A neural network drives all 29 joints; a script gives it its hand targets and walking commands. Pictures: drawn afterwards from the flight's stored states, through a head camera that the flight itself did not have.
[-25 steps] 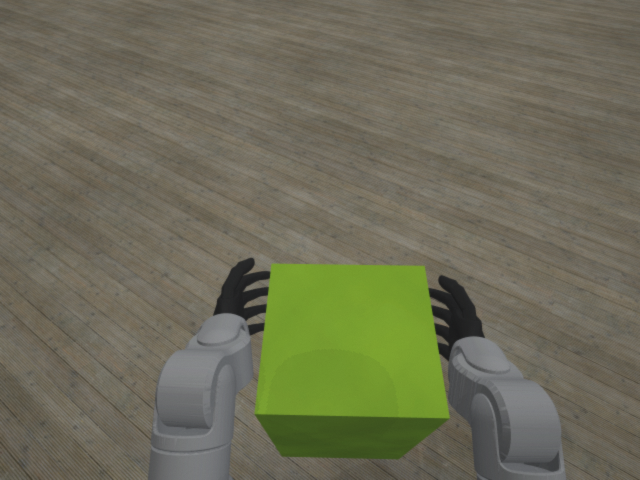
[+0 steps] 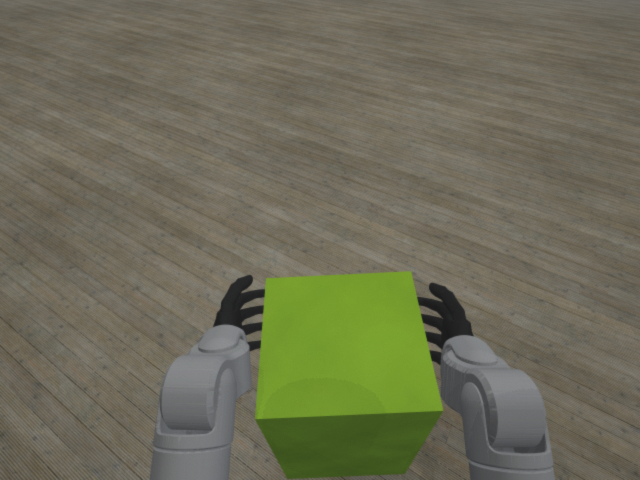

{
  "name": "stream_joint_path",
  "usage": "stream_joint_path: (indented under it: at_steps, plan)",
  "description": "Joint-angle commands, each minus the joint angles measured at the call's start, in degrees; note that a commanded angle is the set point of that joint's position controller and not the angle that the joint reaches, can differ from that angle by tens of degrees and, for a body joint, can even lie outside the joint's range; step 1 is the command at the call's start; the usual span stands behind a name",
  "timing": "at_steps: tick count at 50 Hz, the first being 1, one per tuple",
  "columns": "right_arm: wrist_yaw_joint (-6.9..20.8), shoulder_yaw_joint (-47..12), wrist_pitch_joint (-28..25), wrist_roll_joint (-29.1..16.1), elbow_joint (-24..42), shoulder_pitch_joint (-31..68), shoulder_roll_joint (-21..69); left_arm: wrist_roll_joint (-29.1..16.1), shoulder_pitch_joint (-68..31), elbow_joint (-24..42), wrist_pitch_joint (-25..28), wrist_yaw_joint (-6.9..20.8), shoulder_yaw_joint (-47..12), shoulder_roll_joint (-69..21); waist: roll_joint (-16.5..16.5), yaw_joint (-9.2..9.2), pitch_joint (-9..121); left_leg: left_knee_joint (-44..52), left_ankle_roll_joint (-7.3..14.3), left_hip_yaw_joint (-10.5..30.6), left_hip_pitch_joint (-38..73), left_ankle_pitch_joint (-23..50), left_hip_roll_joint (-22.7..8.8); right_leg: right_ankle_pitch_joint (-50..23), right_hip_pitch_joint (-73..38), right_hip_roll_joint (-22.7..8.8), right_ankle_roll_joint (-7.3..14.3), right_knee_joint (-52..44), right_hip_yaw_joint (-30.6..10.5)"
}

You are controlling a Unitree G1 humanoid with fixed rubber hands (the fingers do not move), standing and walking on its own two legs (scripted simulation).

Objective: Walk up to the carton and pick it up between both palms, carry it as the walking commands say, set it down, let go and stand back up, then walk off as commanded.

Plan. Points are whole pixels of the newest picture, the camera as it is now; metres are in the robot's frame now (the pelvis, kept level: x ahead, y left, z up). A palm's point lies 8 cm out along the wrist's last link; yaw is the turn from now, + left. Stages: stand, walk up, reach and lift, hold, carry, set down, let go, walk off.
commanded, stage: carry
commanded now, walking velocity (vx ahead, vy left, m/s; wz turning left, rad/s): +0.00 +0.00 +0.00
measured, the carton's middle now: (342, 386) +0.25 +0.00 +0.01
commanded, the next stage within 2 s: hold in 2.00 s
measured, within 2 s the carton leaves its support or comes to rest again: neither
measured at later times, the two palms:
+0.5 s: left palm (237, 341) +0.25 +0.12 +0.10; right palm (465, 356) +0.25 -0.13 +0.09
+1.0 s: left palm (224, 330) +0.27 +0.14 +0.09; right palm (444, 341) +0.27 -0.11 +0.09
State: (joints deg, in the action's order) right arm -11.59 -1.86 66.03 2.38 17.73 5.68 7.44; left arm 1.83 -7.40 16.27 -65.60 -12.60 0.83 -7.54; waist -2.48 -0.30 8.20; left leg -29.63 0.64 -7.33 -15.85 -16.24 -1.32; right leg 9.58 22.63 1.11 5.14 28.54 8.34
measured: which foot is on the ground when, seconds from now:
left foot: down 0.00-1.00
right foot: down 0.00-1.00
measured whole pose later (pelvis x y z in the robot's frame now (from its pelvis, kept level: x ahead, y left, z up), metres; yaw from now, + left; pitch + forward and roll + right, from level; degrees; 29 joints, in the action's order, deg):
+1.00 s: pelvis +0.01 +0.01 +0.00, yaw +2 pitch +3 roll +0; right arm -11.6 -1.6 65.7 2.8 18.4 5.9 7.4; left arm 2.0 -8.1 16.1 -64.8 -12.5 0.7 -7.6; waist 0.4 0.1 6.9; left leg -30.4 1.0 -5.6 -16.2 -17.5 -1.1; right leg 9.6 21.6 0.5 5.1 27.4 10.0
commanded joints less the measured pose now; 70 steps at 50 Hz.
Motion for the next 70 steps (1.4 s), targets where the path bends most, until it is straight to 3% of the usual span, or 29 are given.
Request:
stream_joint_path:
  at_steps: [1, 4, 8, 15, 48, 70]
  plan:
    - [6.5, -23.4, -1.7, -11.4, 5.1, 21.0, 52.9, -15.1, -23.5, 9.0, 0.5, 7.9, -29.4, -52.9, 5.6, 0.05, 6.6, 8.6, 1.7, 6.9, -4.2, -7.0, -8.8, 2.2, -9.0, -8.0, -3.4, -4.3, -9.2]
    - [6.5, -23.7, -1.5, -11.9, 6.0, 21.9, 53.0, -14.9, -23.1, 8.2, 0.2, 7.8, -28.9, -53.0, 2.8, 0.17, 6.5, 6.3, 1.3, 5.6, -3.8, -7.2, -6.2, 7.1, -8.1, -9.6, -2.9, -7.2, -11.7]
    - [6.5, -24.4, -1.2, -12.3, 6.3, 22.8, 53.0, -14.3, -22.0, 6.7, 0.1, 7.7, -27.4, -53.0, 1.2, 0.28, 7.2, 5.1, 1.2, 5.9, -2.8, -6.2, -5.4, 10.1, -7.5, -10.4, -2.6, -9.5, -12.9]
    - [6.5, -25.3, -1.1, -12.6, 6.2, 23.5, 53.4, -13.6, -21.1, 5.4, 0.3, 7.8, -26.1, -53.4, 0.6, 0.43, 8.3, 4.3, 0.9, 6.2, -1.7, -4.0, -4.8, 11.3, -7.7, -11.3, -2.2, -11.5, -13.6]
    - [6.5, -25.9, -2.6, -12.4, 7.6, 21.8, 52.7, -13.5, -19.6, 6.8, 1.8, 8.2, -27.5, -53.7, 2.3, 0.41, 11.1, 3.6, 1.6, 7.9, -0.6, 4.7, -6.5, -7.4, -11.6, -11.0, -1.2, -5.6, -9.7]
    - [6.8, -25.5, -3.2, -12.2, 7.3, 21.9, 52.1, -13.2, -19.7, 6.6, 2.3, 8.3, -27.9, -53.5, 2.9, 0.42, 10.4, 4.6, 2.0, 8.3, 0.0, 7.7, -7.2, -6.3, -10.5, -10.6, -1.6, -4.0, -8.1]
